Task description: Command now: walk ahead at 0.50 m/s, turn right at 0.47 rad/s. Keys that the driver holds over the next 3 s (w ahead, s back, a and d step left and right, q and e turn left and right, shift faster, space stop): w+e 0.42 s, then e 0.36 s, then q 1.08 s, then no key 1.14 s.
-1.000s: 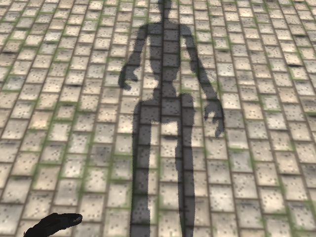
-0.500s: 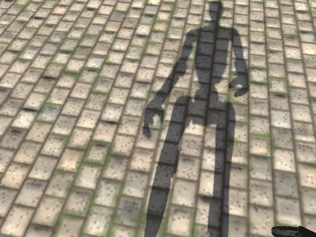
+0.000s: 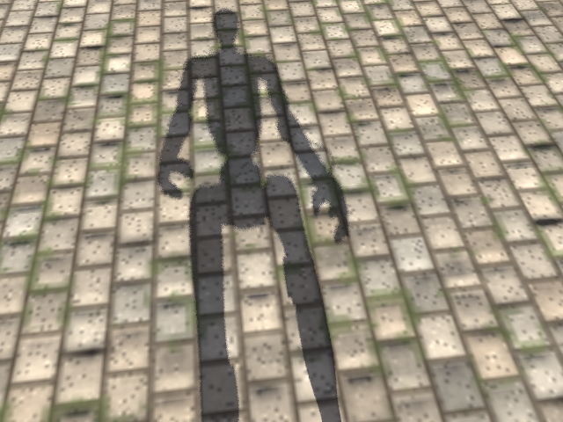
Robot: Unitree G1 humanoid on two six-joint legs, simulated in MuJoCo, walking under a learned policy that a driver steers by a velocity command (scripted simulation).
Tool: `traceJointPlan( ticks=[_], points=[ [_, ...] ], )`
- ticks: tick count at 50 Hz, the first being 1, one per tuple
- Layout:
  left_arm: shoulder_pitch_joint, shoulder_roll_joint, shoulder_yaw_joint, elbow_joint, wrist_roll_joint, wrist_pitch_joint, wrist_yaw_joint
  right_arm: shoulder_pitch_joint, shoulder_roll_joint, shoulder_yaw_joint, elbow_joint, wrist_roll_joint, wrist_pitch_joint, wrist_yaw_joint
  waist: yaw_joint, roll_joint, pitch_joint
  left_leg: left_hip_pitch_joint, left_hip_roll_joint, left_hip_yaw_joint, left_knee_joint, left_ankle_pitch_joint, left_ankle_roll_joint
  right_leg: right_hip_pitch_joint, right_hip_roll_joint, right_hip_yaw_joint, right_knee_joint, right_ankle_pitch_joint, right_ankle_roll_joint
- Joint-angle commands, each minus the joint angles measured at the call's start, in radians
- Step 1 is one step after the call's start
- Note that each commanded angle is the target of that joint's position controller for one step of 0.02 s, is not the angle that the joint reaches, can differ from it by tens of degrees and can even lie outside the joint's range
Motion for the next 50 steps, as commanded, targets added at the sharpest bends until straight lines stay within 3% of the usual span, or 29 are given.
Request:
traceJointPlan(
  ticks=[1,3,5,6,7,8,9,10,11,12,15,20,24,27,28,29,30,31,32,33,34,36,39,43,45,47,48,49,50],
  points=[
    [-0.134,0.059,0.011,-0.13,-0.001,-0.016,-0.021,0.014,-0.184,-0.049,-0.029,0.015,0.015,-0.011,-0.007,0.09,0.069,0.051,0.324,-0.05,0.016,0.581,0.117,-0.057,0.014,-0.046,-0.047,-0.09,-0.038],
    [-0.078,0.09,0.028,-0.137,0.0,-0.012,-0.027,-0.01,-0.213,-0.058,-0.038,0.018,0.031,-0.022,0.04,0.129,0.008,0.076,0.321,-0.019,0.151,0.923,0.092,0.064,0.076,-0.11,-0.043,-0.195,-0.077],
    [0.17,0.171,0.077,-0.084,-0.004,-0.006,-0.015,-0.037,-0.219,-0.058,-0.048,0.02,0.045,-0.033,0.182,0.119,-0.129,-0.026,0.27,0.022,0.495,1.028,0.047,0.418,0.153,-0.128,-0.112,-0.171,-0.14],
    [0.317,0.26,0.108,-0.057,-0.005,0.005,0.009,-0.015,-0.174,-0.038,-0.069,-0.001,0.034,-0.034,0.232,-0.009,-0.23,-0.283,0.218,0.023,0.808,0.669,0.004,0.732,0.012,0.11,-0.128,-0.141,-0.206],
    [0.274,0.341,0.112,-0.07,-0.009,-0.005,0.011,0.089,-0.033,0.007,-0.118,-0.026,0.0,-0.01,0.1,-0.225,-0.329,-0.725,-0.01,-0.114,1.135,-0.283,-0.053,1.052,-0.227,0.693,-0.232,-0.287,-0.409],
    [0.312,0.249,0.09,-0.084,-0.006,-0.012,0.01,-0.031,-0.128,-0.009,-0.124,0.013,-0.04,0.008,0.193,-0.106,-0.391,-0.84,0.015,-0.297,1.211,-0.283,-0.035,1.086,-0.244,0.785,-0.343,-0.38,-0.404],
    [0.27,0.206,0.078,-0.08,0.0,-0.02,0.012,-0.12,-0.16,-0.017,-0.156,0.045,-0.059,0.016,0.194,-0.066,-0.237,-0.903,0.061,-0.289,1.175,-0.185,-0.012,0.975,-0.214,0.632,-0.361,-0.314,-0.354],
    [0.205,0.182,0.07,-0.089,-0.002,-0.024,0.013,-0.136,-0.147,-0.012,-0.158,0.031,-0.068,0.011,0.146,0.029,-0.152,-0.862,0.106,-0.282,1.082,-0.101,-0.006,0.821,-0.169,0.516,-0.362,-0.215,-0.317],
    [0.143,0.153,0.061,-0.104,0.001,-0.023,0.015,-0.142,-0.153,-0.019,-0.151,0.004,-0.066,0.004,0.107,0.048,-0.095,-0.797,0.131,-0.274,0.998,-0.061,-0.016,0.685,-0.131,0.428,-0.376,-0.102,-0.295],
    [0.111,0.136,0.053,-0.122,0.013,-0.022,0.02,-0.121,-0.157,-0.025,-0.15,-0.005,-0.054,0.004,0.074,0.027,-0.08,-0.73,0.147,-0.28,0.965,-0.031,-0.026,0.6,-0.107,0.385,-0.399,-0.028,-0.293],
    [0.107,0.155,0.059,-0.124,0.008,-0.026,0.033,-0.106,-0.122,-0.02,-0.157,-0.015,-0.022,0.001,0.046,0.014,-0.054,-0.681,0.145,-0.25,0.84,0.017,-0.075,0.469,-0.074,0.304,-0.435,0.091,-0.298],
    [0.172,0.188,0.069,-0.096,-0.004,-0.013,0.057,-0.292,-0.069,0.003,-0.205,-0.011,-0.022,0.007,0.115,-0.027,-0.021,-0.597,0.075,-0.224,0.454,0.34,-0.104,0.383,0.014,0.212,-0.413,-0.003,-0.218],
    [0.233,0.187,0.073,-0.067,-0.009,0.009,0.066,-0.358,-0.106,-0.011,-0.234,-0.003,-0.034,0.021,0.136,-0.052,-0.025,-0.541,0.016,-0.245,0.301,0.371,-0.083,0.463,0.001,0.292,-0.299,0.04,-0.172],
    [0.186,0.172,0.072,-0.087,-0.005,0.027,0.078,-0.274,-0.139,-0.032,-0.215,-0.008,-0.045,0.024,0.079,-0.088,-0.069,-0.447,0.008,-0.257,0.233,0.33,-0.034,0.534,0.004,0.366,-0.142,0.109,-0.121],
    [0.156,0.149,0.065,-0.106,-0.005,0.026,0.077,-0.206,-0.156,-0.04,-0.205,-0.02,-0.05,0.018,0.037,-0.077,-0.115,-0.319,0.043,-0.254,0.183,0.44,-0.002,0.508,0.054,0.342,-0.033,0.121,-0.081],
    [0.152,0.093,0.046,-0.14,0.013,0.023,0.076,-0.091,-0.217,-0.052,-0.202,-0.041,-0.05,0.009,-0.002,0.034,-0.26,-0.051,0.229,-0.399,0.252,0.726,0.068,0.381,0.118,0.273,0.226,-0.106,-0.031],
    [0.374,0.039,0.028,-0.131,0.007,0.018,0.07,-0.049,-0.244,-0.053,-0.19,-0.052,-0.03,0.009,0.084,0.33,-0.42,0.261,0.511,-0.751,0.29,0.974,0.275,0.104,0.248,0.185,0.529,-0.817,0.032],
    [0.426,0.161,0.045,-0.103,-0.004,0.023,0.066,-0.06,-0.202,-0.052,-0.195,-0.012,-0.011,0.012,0.08,0.291,-0.451,0.229,0.532,-0.854,0.258,0.704,0.293,0.034,0.151,0.19,0.669,-0.75,0.056],
    [0.302,0.212,0.064,-0.11,-0.012,0.039,0.069,-0.109,-0.131,-0.033,-0.222,-0.009,0.005,0.003,0.042,0.202,-0.314,0.124,0.455,-0.695,0.228,0.571,0.246,-0.019,0.117,0.154,0.711,-0.665,0.081],
    [0.223,0.216,0.068,-0.125,-0.01,0.056,0.076,-0.16,-0.103,-0.021,-0.224,-0.014,0.022,-0.003,0.042,0.137,-0.224,0.001,0.395,-0.574,0.202,0.504,0.208,-0.024,0.089,0.113,0.686,-0.6,0.093],
    [0.185,0.21,0.073,-0.138,-0.004,0.073,0.081,-0.198,-0.094,-0.015,-0.223,-0.015,0.033,-0.005,0.055,0.134,-0.151,-0.114,0.352,-0.501,0.175,0.475,0.197,-0.007,0.064,0.1,0.656,-0.567,0.1],
    [0.202,0.147,0.062,-0.145,-0.008,0.095,0.081,-0.235,-0.116,-0.021,-0.208,-0.027,0.04,-0.009,0.092,0.18,-0.077,-0.294,0.288,-0.368,0.101,0.437,0.182,0.1,0.049,0.047,0.546,-0.524,0.097],
    [0.178,0.108,0.05,-0.163,0.004,0.095,0.08,-0.24,-0.145,-0.036,-0.187,-0.023,0.04,-0.013,0.087,0.186,-0.112,-0.275,0.321,-0.302,0.077,0.534,0.221,0.137,0.029,0.02,0.408,-0.468,0.096],
    [0.132,0.079,0.03,-0.165,0.02,0.087,0.065,-0.25,-0.146,-0.03,-0.155,-0.003,0.055,-0.002,0.079,0.168,-0.158,-0.306,0.304,-0.265,0.083,0.484,0.227,0.314,0.041,0.015,0.165,-0.385,0.067],
    [0.133,0.069,0.026,-0.15,0.027,0.087,0.059,-0.247,-0.122,-0.016,-0.133,0.009,0.057,0.015,0.086,0.16,-0.146,-0.328,0.277,-0.266,0.1,0.337,0.204,0.412,0.055,0.002,-0.001,-0.32,0.05],
    [0.153,0.073,0.028,-0.13,0.037,0.081,0.054,-0.242,-0.083,0.005,-0.111,0.02,0.055,0.03,0.115,0.147,-0.114,-0.411,0.224,-0.261,0.145,0.159,0.127,0.587,0.079,-0.019,-0.243,-0.185,0.018],
    [0.146,0.12,0.035,-0.145,0.046,0.078,0.06,-0.198,-0.056,0.019,-0.095,0.007,0.05,0.039,0.102,0.102,-0.118,-0.472,0.184,-0.256,0.184,0.058,0.05,0.682,-0.01,0.078,-0.281,-0.085,-0.012],
    [0.121,0.204,0.045,-0.175,0.055,0.08,0.074,-0.145,-0.037,0.028,-0.097,-0.025,0.045,0.049,0.046,-0.081,-0.129,-0.517,0.092,-0.188,0.325,-0.146,-0.025,0.698,-0.196,0.238,-0.271,0.113,-0.077],
    [0.054,0.188,0.043,-0.163,0.062,0.078,0.073,-0.13,-0.053,0.02,-0.098,-0.002,0.052,0.036,0.033,-0.208,-0.122,-0.425,0.077,-0.171,0.355,-0.166,-0.05,0.477,-0.235,0.244,-0.328,-0.119,-0.168]
  ],
)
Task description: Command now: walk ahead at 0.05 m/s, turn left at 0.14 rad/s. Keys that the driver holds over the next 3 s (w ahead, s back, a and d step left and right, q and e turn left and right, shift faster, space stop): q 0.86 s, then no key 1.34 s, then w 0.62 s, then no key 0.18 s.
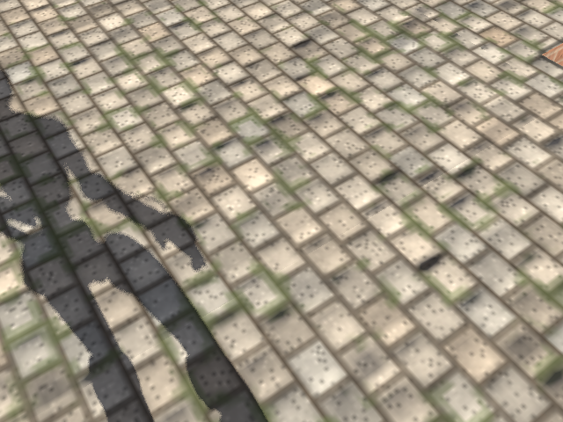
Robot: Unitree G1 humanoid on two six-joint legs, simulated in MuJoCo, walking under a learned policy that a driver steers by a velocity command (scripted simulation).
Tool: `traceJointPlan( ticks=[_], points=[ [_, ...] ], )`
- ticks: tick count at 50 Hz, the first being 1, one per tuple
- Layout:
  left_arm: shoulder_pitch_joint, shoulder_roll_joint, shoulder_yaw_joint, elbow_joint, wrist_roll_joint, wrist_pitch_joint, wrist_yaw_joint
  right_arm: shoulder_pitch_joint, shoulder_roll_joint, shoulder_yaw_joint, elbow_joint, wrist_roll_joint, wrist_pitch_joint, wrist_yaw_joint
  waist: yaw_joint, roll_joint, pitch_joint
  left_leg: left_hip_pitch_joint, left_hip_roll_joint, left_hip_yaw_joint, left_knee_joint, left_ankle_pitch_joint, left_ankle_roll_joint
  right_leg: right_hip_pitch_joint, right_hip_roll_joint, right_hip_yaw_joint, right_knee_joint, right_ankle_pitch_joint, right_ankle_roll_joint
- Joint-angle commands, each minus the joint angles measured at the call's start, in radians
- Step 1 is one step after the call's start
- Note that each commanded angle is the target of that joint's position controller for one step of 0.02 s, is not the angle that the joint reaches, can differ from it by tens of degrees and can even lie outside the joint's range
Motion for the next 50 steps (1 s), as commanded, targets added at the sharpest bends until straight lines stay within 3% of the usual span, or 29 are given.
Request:
traceJointPlan(
  ticks=[1,2,4,6,9,11,13,14,15,16,17,18,19,20,22,27,31,35,38,39,40,41,42,43,44,45,48,50],
  points=[
    [-0.043,0.162,0.044,-0.071,0.012,-0.02,0.005,-0.009,-0.115,-0.016,-0.061,0.007,-0.007,-0.007,0.015,-0.219,-0.085,-0.015,0.007,-0.04,0.067,-0.121,-0.028,0.055,-0.216,0.184,-0.217,0.021,-0.173],
    [-0.046,0.161,0.048,-0.062,0.007,-0.028,0.006,-0.032,-0.13,-0.027,-0.063,0.008,0.001,-0.016,0.028,-0.22,-0.057,-0.055,-0.014,-0.02,0.091,-0.066,-0.029,0.064,-0.184,0.15,-0.208,-0.013,-0.142],
    [-0.037,0.177,0.056,-0.054,-0.006,-0.037,0.014,-0.007,-0.138,-0.037,-0.06,0.003,0.02,-0.027,0.036,-0.23,-0.048,-0.081,-0.005,-0.03,0.174,-0.096,-0.03,0.077,-0.221,0.149,-0.185,0.13,-0.157],
    [-0.015,0.168,0.058,-0.049,-0.014,-0.037,0.025,0.004,-0.12,-0.041,-0.071,0.018,0.026,-0.021,0.048,-0.208,-0.07,-0.127,0.002,-0.032,0.286,-0.21,-0.019,0.127,-0.278,0.16,-0.147,0.354,-0.2],
    [-0.034,0.172,0.067,-0.044,-0.024,-0.03,0.033,0.0,-0.096,-0.043,-0.088,0.028,0.036,-0.01,0.057,-0.162,-0.102,-0.148,0.02,-0.027,0.299,-0.238,-0.01,0.182,-0.312,0.145,-0.112,0.495,-0.223],
    [-0.078,0.175,0.073,-0.041,-0.033,-0.021,0.035,0.032,-0.088,-0.045,-0.084,0.027,0.044,-0.001,0.033,-0.151,-0.118,-0.072,0.003,0.008,0.19,-0.132,0.001,0.163,-0.291,0.09,-0.071,0.485,-0.196],
    [-0.072,0.159,0.075,-0.02,-0.048,-0.016,0.035,0.068,-0.104,-0.055,-0.082,0.016,0.048,0.002,0.012,-0.108,-0.108,0.046,-0.026,-0.004,-0.023,0.094,0.043,0.09,-0.229,0.001,0.033,0.316,-0.111],
    [-0.022,0.119,0.069,-0.014,-0.028,-0.017,0.032,0.073,-0.198,-0.08,-0.1,0.008,0.045,-0.012,0.044,0.108,-0.112,0.15,0.11,-0.243,-0.137,0.379,0.109,-0.049,-0.128,-0.112,0.25,0.064,-0.011],
    [-0.121,0.078,0.049,-0.082,-0.006,-0.022,0.038,0.097,-0.304,-0.102,-0.114,-0.013,0.037,-0.013,0.007,0.339,-0.083,0.221,0.328,-0.59,-0.2,0.636,0.313,-0.315,0.05,-0.107,0.461,-0.403,0.064],
    [-0.165,0.107,0.058,-0.078,-0.01,-0.028,0.042,0.13,-0.261,-0.087,-0.122,-0.037,0.016,-0.009,-0.04,0.195,-0.141,0.261,0.357,-0.61,-0.204,0.613,0.383,-0.359,0.043,0.033,0.631,-0.482,0.058],
    [-0.146,0.125,0.066,-0.062,-0.024,-0.028,0.04,0.089,-0.235,-0.079,-0.128,-0.031,0.002,-0.012,-0.01,0.125,-0.133,0.264,0.316,-0.523,-0.18,0.584,0.345,-0.376,0.023,0.062,0.682,-0.413,0.047],
    [-0.122,0.13,0.072,-0.037,-0.023,-0.028,0.044,0.038,-0.225,-0.079,-0.137,-0.008,-0.002,-0.021,0.016,0.066,-0.121,0.262,0.262,-0.455,-0.165,0.53,0.291,-0.388,0.01,0.065,0.67,-0.328,0.047],
    [-0.114,0.143,0.078,-0.027,-0.016,-0.027,0.049,0.002,-0.203,-0.071,-0.146,0.013,0.002,-0.031,0.026,0.057,-0.111,0.262,0.238,-0.427,-0.161,0.514,0.258,-0.398,-0.002,0.072,0.64,-0.26,0.052],
    [-0.103,0.138,0.08,-0.019,-0.018,-0.028,0.049,-0.005,-0.188,-0.064,-0.149,0.02,0.009,-0.04,0.036,0.072,-0.122,0.24,0.208,-0.399,-0.164,0.52,0.243,-0.355,0.003,0.069,0.635,-0.212,0.061],
    [-0.075,0.117,0.076,-0.009,-0.026,-0.033,0.043,0.008,-0.185,-0.064,-0.158,0.016,0.02,-0.051,0.04,0.086,-0.142,0.243,0.176,-0.374,-0.169,0.512,0.24,-0.323,0.027,0.056,0.614,-0.15,0.076],
    [-0.103,0.101,0.068,-0.008,-0.029,-0.045,0.036,0.019,-0.206,-0.075,-0.176,0.017,0.038,-0.066,0.019,0.111,-0.123,0.239,0.15,-0.414,-0.18,0.324,0.235,-0.284,0.041,0.064,0.374,-0.099,0.098],
    [-0.103,0.112,0.07,-0.004,-0.033,-0.06,0.022,-0.004,-0.217,-0.083,-0.196,0.014,0.048,-0.059,0.011,0.141,-0.099,0.155,0.137,-0.484,-0.184,0.205,0.241,-0.187,0.057,0.07,0.244,-0.116,0.092],
    [-0.077,0.123,0.074,0.001,-0.039,-0.082,0.004,-0.033,-0.216,-0.087,-0.215,0.019,0.057,-0.05,0.014,0.154,-0.115,0.155,0.129,-0.567,-0.147,0.281,0.235,-0.103,0.076,0.071,0.12,-0.133,0.07],
    [0.001,0.125,0.08,0.027,-0.04,-0.096,-0.009,-0.075,-0.203,-0.084,-0.233,0.038,0.067,-0.054,0.067,0.144,-0.13,0.126,0.078,-0.578,-0.082,0.299,0.182,0.053,0.077,0.047,-0.146,0.039,0.036],
    [0.025,0.159,0.091,0.033,-0.031,-0.096,-0.008,-0.057,-0.176,-0.077,-0.237,0.037,0.068,-0.058,0.063,0.099,-0.146,0.054,0.033,-0.542,-0.025,0.168,0.134,0.161,-0.007,0.099,-0.198,0.131,0.004],
    [0.01,0.221,0.099,0.016,-0.016,-0.087,0.0,0.011,-0.118,-0.063,-0.232,0.021,0.066,-0.054,0.013,-0.128,-0.167,-0.069,-0.086,-0.385,0.192,-0.173,0.072,0.256,-0.22,0.295,-0.221,0.288,-0.082],
    [-0.002,0.251,0.103,0.013,0.02,-0.084,-0.004,-0.002,-0.176,-0.084,-0.257,0.029,0.056,-0.053,0.008,-0.295,-0.107,-0.243,-0.177,-0.247,0.394,-0.408,0.017,0.19,-0.356,0.49,-0.242,0.418,-0.25],
    [-0.041,0.202,0.09,-0.008,0.013,-0.087,-0.003,0.027,-0.244,-0.106,-0.236,0.017,0.051,-0.053,0.004,-0.204,-0.098,-0.259,-0.101,-0.247,0.577,-0.365,-0.021,0.164,-0.376,0.452,-0.238,0.385,-0.291],
    [-0.083,0.153,0.076,-0.016,0.001,-0.085,0.003,0.039,-0.257,-0.116,-0.211,0.023,0.056,-0.051,-0.005,-0.153,-0.083,-0.259,-0.087,-0.233,0.642,-0.293,-0.04,0.144,-0.307,0.343,-0.226,0.332,-0.248],
    [-0.097,0.136,0.069,-0.021,-0.011,-0.081,0.007,0.05,-0.223,-0.112,-0.189,0.022,0.067,-0.054,-0.004,-0.126,-0.074,-0.262,-0.084,-0.223,0.677,-0.24,-0.06,0.145,-0.241,0.267,-0.215,0.274,-0.21],
    [-0.096,0.129,0.063,-0.017,-0.025,-0.078,0.01,0.047,-0.194,-0.103,-0.19,0.02,0.074,-0.054,0.01,-0.131,-0.06,-0.283,-0.085,-0.219,0.701,-0.202,-0.077,0.153,-0.22,0.23,-0.21,0.292,-0.207],
    [-0.036,0.144,0.061,0.003,-0.016,-0.066,0.016,-0.01,-0.13,-0.078,-0.219,0.028,0.07,-0.05,0.051,-0.159,-0.073,-0.267,-0.079,-0.165,0.574,-0.175,-0.097,0.203,-0.191,0.157,-0.203,0.371,-0.227],
    [-0.027,0.159,0.064,0.009,-0.016,-0.06,0.015,-0.032,-0.108,-0.064,-0.23,0.02,0.066,-0.048,0.066,-0.176,-0.104,-0.205,-0.053,-0.142,0.437,-0.195,-0.098,0.235,-0.201,0.142,-0.184,0.398,-0.234]
  ],
)
Over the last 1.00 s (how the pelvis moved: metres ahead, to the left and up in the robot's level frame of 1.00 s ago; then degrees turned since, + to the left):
0.42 -0.07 0.00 -29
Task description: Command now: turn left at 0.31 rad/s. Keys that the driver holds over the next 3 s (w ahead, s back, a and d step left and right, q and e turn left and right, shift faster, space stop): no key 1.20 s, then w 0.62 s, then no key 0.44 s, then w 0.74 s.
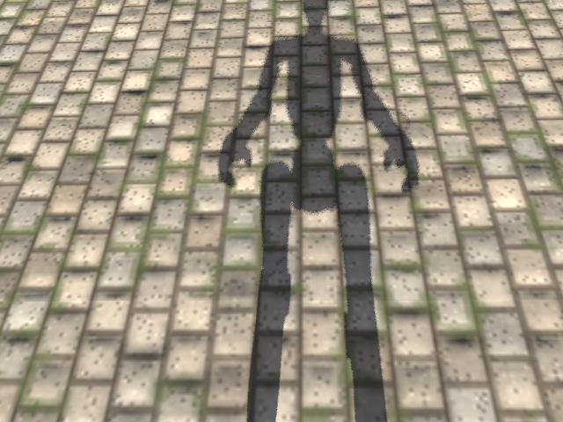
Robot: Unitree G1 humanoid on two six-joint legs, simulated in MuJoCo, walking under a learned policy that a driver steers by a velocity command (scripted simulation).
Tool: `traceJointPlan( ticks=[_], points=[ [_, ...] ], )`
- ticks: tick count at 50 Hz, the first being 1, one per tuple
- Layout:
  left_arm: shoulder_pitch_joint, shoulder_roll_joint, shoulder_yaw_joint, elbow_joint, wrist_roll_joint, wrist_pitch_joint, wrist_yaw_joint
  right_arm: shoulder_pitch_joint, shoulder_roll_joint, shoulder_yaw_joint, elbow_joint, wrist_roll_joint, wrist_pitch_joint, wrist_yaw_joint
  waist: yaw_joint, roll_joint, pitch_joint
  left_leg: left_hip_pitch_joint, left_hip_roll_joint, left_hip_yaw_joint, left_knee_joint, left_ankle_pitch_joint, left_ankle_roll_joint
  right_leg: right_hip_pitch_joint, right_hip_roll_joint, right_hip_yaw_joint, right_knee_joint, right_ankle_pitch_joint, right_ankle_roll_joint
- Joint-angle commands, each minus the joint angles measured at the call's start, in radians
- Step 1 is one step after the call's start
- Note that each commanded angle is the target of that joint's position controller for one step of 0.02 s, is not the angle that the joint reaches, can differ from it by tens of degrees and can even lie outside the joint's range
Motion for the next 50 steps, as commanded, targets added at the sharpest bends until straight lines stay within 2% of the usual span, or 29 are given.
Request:
traceJointPlan(
  ticks=[1,2,4,5,6,7,8,9,10,11,12,13,14,15,20,25,36,50],
  points=[
    [-0.033,0.176,0.041,-0.06,-0.003,-0.002,0.002,-0.047,-0.013,0.012,-0.094,-0.008,-0.018,0.005,0.016,-0.219,-0.126,0.018,0.037,0.052,-0.177,-0.023,-0.009,0.152,-0.218,0.162,-0.089,0.402,-0.216],
    [-0.033,0.188,0.043,-0.057,-0.007,0.001,-0.003,-0.053,-0.007,0.017,-0.097,-0.009,-0.02,0.007,0.022,-0.232,-0.129,0.067,0.043,0.074,-0.247,-0.028,-0.003,0.136,-0.223,0.158,-0.087,0.415,-0.218],
    [-0.02,0.199,0.042,-0.045,-0.017,0.006,-0.01,-0.035,-0.023,0.015,-0.089,-0.005,-0.02,0.012,0.024,-0.241,-0.131,0.141,0.037,0.107,-0.38,0.02,0.009,0.125,-0.231,0.168,-0.071,0.419,-0.219],
    [-0.026,0.196,0.038,-0.041,-0.024,0.008,-0.012,-0.005,-0.022,0.013,-0.075,-0.006,-0.02,0.014,0.005,-0.232,-0.128,0.197,0.031,0.121,-0.492,0.103,0.024,0.109,-0.224,0.161,-0.051,0.408,-0.207],
    [-0.03,0.184,0.031,-0.035,-0.032,0.008,-0.013,0.035,-0.016,0.014,-0.054,-0.009,-0.022,0.017,-0.019,-0.218,-0.123,0.282,0.021,0.138,-0.647,0.23,0.048,0.074,-0.21,0.147,-0.028,0.386,-0.181],
    [0.02,0.16,0.021,-0.011,-0.034,0.001,-0.015,0.042,-0.034,0.013,-0.053,-0.016,-0.022,0.016,-0.019,-0.183,-0.121,0.382,0.039,0.099,-0.75,0.344,0.079,0.017,-0.188,0.131,-0.011,0.311,-0.122],
    [0.053,0.119,0.004,-0.01,-0.002,-0.01,-0.022,0.06,-0.093,0.006,-0.064,-0.022,-0.023,0.007,0.007,-0.037,-0.171,0.517,0.178,-0.071,-0.735,0.573,0.119,-0.073,-0.124,0.067,0.093,0.136,-0.034],
    [0.071,0.062,-0.014,-0.024,0.021,-0.02,-0.024,-0.015,-0.115,0.011,-0.072,-0.041,-0.023,0.005,0.066,0.175,-0.156,0.41,0.302,-0.182,-0.697,0.617,0.237,-0.105,-0.048,-0.01,0.086,-0.139,0.04],
    [0.009,0.109,-0.009,-0.022,0.02,-0.017,-0.016,-0.06,-0.038,0.028,-0.088,-0.045,-0.035,0.014,0.023,0.128,-0.136,0.32,0.285,-0.174,-0.714,0.474,0.285,-0.032,-0.056,0.011,0.075,-0.135,0.067],
    [-0.015,0.122,-0.005,-0.019,0.015,-0.017,-0.016,-0.072,-0.008,0.039,-0.077,-0.05,-0.045,0.019,0.023,0.103,-0.115,0.31,0.229,-0.134,-0.714,0.363,0.247,-0.011,-0.052,0.011,0.04,-0.034,0.069],
    [-0.022,0.121,-0.006,-0.008,0.015,-0.016,-0.013,-0.061,-0.018,0.036,-0.066,-0.05,-0.053,0.019,0.012,0.1,-0.111,0.312,0.186,-0.103,-0.709,0.297,0.207,0.004,-0.049,0.006,0.03,0.031,0.072],
    [-0.014,0.137,-0.003,-0.001,0.014,-0.011,-0.01,-0.054,-0.028,0.036,-0.06,-0.046,-0.06,0.019,0.005,0.111,-0.085,0.293,0.176,-0.1,-0.717,0.288,0.188,0.005,-0.054,0.013,0.021,0.067,0.075],
    [-0.006,0.147,-0.001,0.007,0.009,-0.009,-0.01,-0.039,-0.023,0.04,-0.054,-0.044,-0.064,0.018,0.005,0.091,-0.065,0.274,0.167,-0.095,-0.718,0.304,0.176,0.014,-0.06,0.02,0.012,0.08,0.074],
    [0.001,0.139,-0.004,0.017,0.006,-0.011,-0.011,-0.024,-0.016,0.045,-0.044,-0.043,-0.066,0.018,0.007,0.07,-0.058,0.273,0.158,-0.087,-0.712,0.314,0.167,0.024,-0.06,0.018,0.004,0.088,0.074],
    [0.029,0.134,-0.005,0.072,0.003,-0.015,-0.007,-0.023,-0.008,0.048,-0.028,-0.038,-0.065,0.013,0.004,0.011,-0.058,0.291,0.139,-0.069,-0.7,0.362,0.169,0.042,-0.064,0.017,-0.02,0.112,0.082],
    [0.041,0.141,-0.004,0.118,0.0,-0.014,0.002,-0.022,0.0,0.047,0.0,-0.035,-0.065,0.014,0.006,-0.017,-0.067,0.306,0.123,-0.05,-0.694,0.413,0.168,0.062,-0.069,0.016,-0.03,0.135,0.088],
    [0.055,0.146,-0.005,0.212,-0.005,-0.009,0.013,0.009,0.0,0.041,0.095,-0.028,-0.063,0.007,0.008,-0.03,-0.062,0.309,0.092,-0.005,-0.681,0.445,0.154,0.081,-0.065,0.006,-0.037,0.148,0.08],
    [0.07,0.123,-0.012,0.309,-0.008,-0.001,0.019,0.044,0.002,0.048,0.215,-0.023,-0.062,-0.007,0.007,-0.039,-0.032,0.298,0.071,0.03,-0.677,0.404,0.134,0.07,-0.048,-0.007,-0.047,0.13,0.066]
  ],
)
Over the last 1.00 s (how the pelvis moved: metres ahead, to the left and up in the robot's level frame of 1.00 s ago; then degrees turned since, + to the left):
0.02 -0.01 0.01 33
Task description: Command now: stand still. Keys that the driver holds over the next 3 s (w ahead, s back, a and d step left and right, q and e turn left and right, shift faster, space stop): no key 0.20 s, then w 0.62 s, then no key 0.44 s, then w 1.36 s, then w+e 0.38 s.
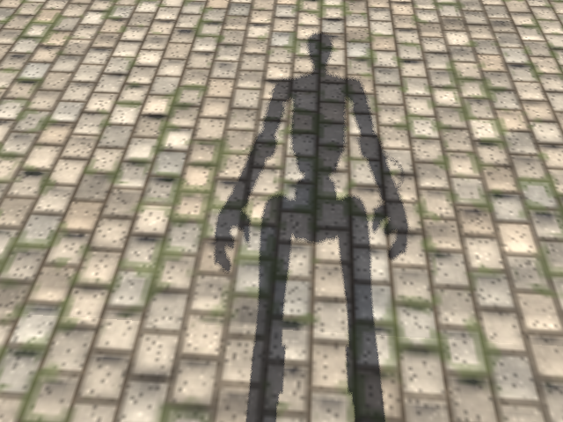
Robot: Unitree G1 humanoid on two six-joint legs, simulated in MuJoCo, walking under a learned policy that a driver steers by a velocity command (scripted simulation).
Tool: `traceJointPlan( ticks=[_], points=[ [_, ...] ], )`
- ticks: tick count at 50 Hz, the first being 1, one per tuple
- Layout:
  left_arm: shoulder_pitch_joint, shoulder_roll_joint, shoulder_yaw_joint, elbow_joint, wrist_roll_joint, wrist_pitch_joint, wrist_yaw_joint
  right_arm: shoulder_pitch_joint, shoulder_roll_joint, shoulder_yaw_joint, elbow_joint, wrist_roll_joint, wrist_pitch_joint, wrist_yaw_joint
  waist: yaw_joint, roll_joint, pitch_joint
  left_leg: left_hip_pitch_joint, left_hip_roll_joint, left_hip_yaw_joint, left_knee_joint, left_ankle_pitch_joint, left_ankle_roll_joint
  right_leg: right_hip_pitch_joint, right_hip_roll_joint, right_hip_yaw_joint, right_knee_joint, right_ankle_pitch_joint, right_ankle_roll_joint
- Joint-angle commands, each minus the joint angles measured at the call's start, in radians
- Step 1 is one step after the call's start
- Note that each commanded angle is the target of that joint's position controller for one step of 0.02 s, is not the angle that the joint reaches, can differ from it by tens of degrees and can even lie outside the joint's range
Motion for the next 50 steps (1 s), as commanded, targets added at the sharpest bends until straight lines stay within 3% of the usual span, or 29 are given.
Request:
traceJointPlan(
  ticks=[1,10,12,14,16,17,19,21,22,23,24,25,26,27,29,30,32,35,40,41,43,44,45,46,47,48,49,50],
  points=[
    [0.023,0.115,0.02,-0.013,0.0,-0.006,0.005,0.011,-0.11,-0.021,-0.021,0.001,-0.01,-0.005,0.001,0.004,-0.008,-0.023,0.054,-0.045,-0.084,0.237,0.015,-0.001,0.009,-0.013,-0.049,0.154,-0.013],
    [0.046,0.095,0.014,0.028,-0.001,-0.004,0.008,0.027,-0.101,-0.013,0.035,0.003,-0.011,-0.009,-0.001,0.002,0.004,-0.032,0.048,-0.032,-0.087,0.21,0.009,-0.009,0.018,-0.017,-0.049,0.141,-0.018],
    [0.067,0.079,0.012,0.044,-0.008,0.0,0.011,0.048,-0.11,-0.017,0.053,0.011,-0.005,-0.014,-0.007,0.024,-0.005,-0.038,0.035,-0.033,-0.107,-0.105,0.029,-0.03,0.061,-0.066,-0.002,-0.084,-0.029],
    [0.035,0.07,0.011,0.022,-0.012,-0.007,0.011,0.064,-0.149,-0.029,0.051,0.02,-0.007,-0.015,-0.027,0.085,0.072,-0.106,0.1,-0.139,-0.179,-0.47,0.087,-0.147,0.09,-0.095,0.105,-0.27,-0.051],
    [0.003,0.034,0.002,-0.008,-0.016,-0.035,-0.002,0.12,-0.198,-0.046,0.062,0.027,-0.026,-0.01,-0.051,0.197,0.118,-0.112,0.257,-0.371,-0.295,-0.608,0.181,-0.249,0.08,-0.079,0.288,-0.221,-0.073],
    [-0.005,0.035,0.003,-0.017,-0.023,-0.052,-0.012,0.12,-0.201,-0.049,0.061,0.028,-0.038,-0.01,-0.049,0.208,0.139,-0.132,0.309,-0.45,-0.326,-0.588,0.217,-0.277,0.048,-0.034,0.352,-0.222,-0.096],
    [0.014,0.043,0.006,-0.025,-0.038,-0.079,-0.032,0.06,-0.176,-0.045,0.039,0.033,-0.056,-0.006,-0.011,0.185,0.147,-0.109,0.326,-0.433,-0.308,-0.467,0.21,-0.291,0.009,0.001,0.304,-0.275,-0.142],
    [0.165,0.042,0.016,0.04,-0.033,-0.096,-0.042,-0.048,-0.164,-0.041,0.007,0.05,-0.053,-0.002,0.08,0.123,0.096,-0.228,0.215,-0.24,-0.207,-0.304,0.134,0.021,0.055,-0.066,0.019,-0.067,-0.158],
    [0.253,0.058,0.027,0.083,-0.019,-0.094,-0.044,-0.064,-0.132,-0.032,-0.004,0.041,-0.054,0.0,0.101,0.051,0.061,-0.3,0.136,-0.137,-0.062,-0.19,0.095,0.168,0.061,-0.03,-0.013,0.004,-0.139],
    [0.377,0.121,0.043,0.101,-0.013,-0.092,-0.041,-0.067,-0.058,-0.01,-0.018,0.02,-0.063,0.007,0.131,-0.179,-0.012,-0.41,0.033,0.017,0.29,-0.14,0.023,0.299,-0.132,0.256,-0.145,-0.106,-0.179],
    [0.44,0.22,0.056,0.103,-0.007,-0.103,-0.058,-0.071,-0.058,-0.015,-0.058,0.034,-0.079,0.001,0.124,-0.346,-0.011,-0.585,-0.044,0.017,0.511,-0.289,0.008,0.326,-0.32,0.674,-0.3,-0.259,-0.315],
    [0.343,0.159,0.035,0.079,-0.002,-0.117,-0.059,-0.061,-0.097,-0.023,-0.05,0.055,-0.093,0.004,0.071,-0.196,0.068,-0.65,0.033,-0.063,0.664,-0.253,0.025,0.26,-0.345,0.69,-0.313,-0.335,-0.338],
    [0.272,0.108,0.023,0.051,-0.008,-0.124,-0.058,-0.046,-0.101,-0.024,-0.037,0.062,-0.104,0.013,0.044,-0.129,0.119,-0.692,0.077,-0.072,0.7,-0.133,0.045,0.238,-0.301,0.57,-0.31,-0.313,-0.304],
    [0.229,0.1,0.018,0.032,-0.01,-0.126,-0.062,-0.034,-0.101,-0.027,-0.02,0.053,-0.112,0.018,0.028,-0.103,0.114,-0.687,0.107,-0.047,0.682,-0.043,0.053,0.235,-0.249,0.455,-0.314,-0.222,-0.267],
    [0.231,0.054,0.002,0.026,-0.006,-0.117,-0.064,-0.074,-0.119,-0.041,-0.022,0.031,-0.117,0.027,0.031,-0.095,0.095,-0.647,0.143,-0.014,0.599,0.072,0.046,0.243,-0.178,0.275,-0.312,0.064,-0.216],
    [0.263,0.043,-0.002,0.034,-0.001,-0.111,-0.06,-0.081,-0.099,-0.039,-0.022,0.028,-0.115,0.034,0.035,-0.111,0.075,-0.624,0.14,0.01,0.572,0.102,0.035,0.25,-0.155,0.217,-0.305,0.193,-0.211],
    [0.303,0.057,-0.003,0.038,0.002,-0.1,-0.047,-0.13,-0.061,-0.031,-0.039,0.026,-0.107,0.043,0.044,-0.098,0.063,-0.623,0.133,0.044,0.503,0.145,0.008,0.254,-0.138,0.148,-0.302,0.353,-0.223],
    [0.297,0.089,0.0,0.02,0.005,-0.089,-0.03,-0.273,-0.026,-0.013,-0.096,0.029,-0.104,0.047,0.063,-0.079,0.096,-0.557,0.104,0.077,0.281,0.245,-0.017,0.167,-0.115,0.088,-0.341,0.365,-0.224],
    [0.343,0.11,0.014,0.035,-0.013,-0.087,-0.023,-0.395,-0.046,-0.005,-0.15,0.039,-0.109,0.066,0.065,-0.096,0.139,-0.478,0.076,0.083,0.089,0.319,0.014,0.195,-0.159,0.057,-0.361,0.383,-0.232],
    [0.337,0.114,0.018,0.035,-0.016,-0.084,-0.022,-0.401,-0.056,-0.007,-0.158,0.039,-0.112,0.071,0.053,-0.095,0.134,-0.47,0.074,0.077,0.067,0.308,0.029,0.229,-0.173,0.05,-0.341,0.43,-0.227],
    [0.305,0.133,0.027,0.025,-0.006,-0.073,-0.019,-0.333,-0.097,-0.025,-0.149,0.029,-0.121,0.074,-0.008,-0.119,0.062,-0.339,0.026,0.094,0.046,0.279,0.06,0.279,-0.173,0.028,-0.209,0.783,-0.195],
    [0.285,0.141,0.032,0.018,-0.001,-0.063,-0.018,-0.212,-0.13,-0.043,-0.114,0.025,-0.123,0.071,-0.069,-0.145,-0.024,-0.193,-0.011,0.111,0.052,0.283,0.081,0.285,-0.158,0.015,-0.072,0.968,-0.174],
    [0.267,0.136,0.029,0.007,0.003,-0.056,-0.02,-0.051,-0.164,-0.062,-0.061,0.024,-0.122,0.064,-0.146,-0.135,-0.122,0.015,-0.016,0.113,0.012,0.387,0.107,0.229,-0.112,-0.008,0.118,1.007,-0.136],
    [0.269,0.107,0.017,-0.021,0.017,-0.058,-0.023,0.109,-0.22,-0.074,-0.019,-0.001,-0.117,0.051,-0.184,-0.051,-0.257,0.35,0.153,-0.056,0.09,0.633,0.163,-0.015,-0.059,-0.009,0.389,0.692,-0.101],
    [0.445,-0.046,-0.025,-0.007,0.014,-0.071,-0.036,0.153,-0.273,-0.074,0.002,-0.019,-0.109,0.053,-0.085,0.248,-0.461,0.669,0.475,-0.51,0.047,0.85,0.389,-0.339,0.155,0.007,0.821,-0.321,-0.034],
    [0.418,0.037,-0.002,0.026,-0.013,-0.09,-0.039,0.145,-0.197,-0.059,0.006,-0.004,-0.102,0.055,-0.123,0.145,-0.501,0.569,0.445,-0.567,-0.03,0.814,0.385,-0.34,0.15,0.186,0.961,-0.401,-0.041],
    [0.305,0.076,0.012,-0.017,-0.04,-0.099,-0.039,0.011,-0.16,-0.045,-0.014,0.009,-0.103,0.053,-0.088,0.139,-0.305,0.401,0.401,-0.383,-0.057,0.807,0.338,-0.414,0.089,0.148,0.955,-0.357,-0.049],
    [0.231,0.085,0.014,-0.036,-0.035,-0.099,-0.029,-0.078,-0.118,-0.031,-0.027,0.011,-0.108,0.053,-0.057,0.048,-0.198,0.233,0.352,-0.267,-0.096,0.817,0.293,-0.401,0.035,0.1,0.894,-0.284,-0.048]
  ],
)
Over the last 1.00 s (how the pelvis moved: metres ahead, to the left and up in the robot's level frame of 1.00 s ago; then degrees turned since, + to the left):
0.01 0.04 0.00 2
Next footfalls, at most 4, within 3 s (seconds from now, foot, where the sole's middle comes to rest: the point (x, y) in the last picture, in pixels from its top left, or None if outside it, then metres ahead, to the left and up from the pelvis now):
0.92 left None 0.43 0.07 -0.78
1.30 right None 0.45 -0.16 -0.78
1.62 left None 0.51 0.10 -0.78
2.06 right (345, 298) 0.86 -0.13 -0.78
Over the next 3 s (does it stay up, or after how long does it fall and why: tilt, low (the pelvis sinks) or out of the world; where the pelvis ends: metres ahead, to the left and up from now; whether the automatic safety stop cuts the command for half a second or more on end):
stays up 1.18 0.03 0.00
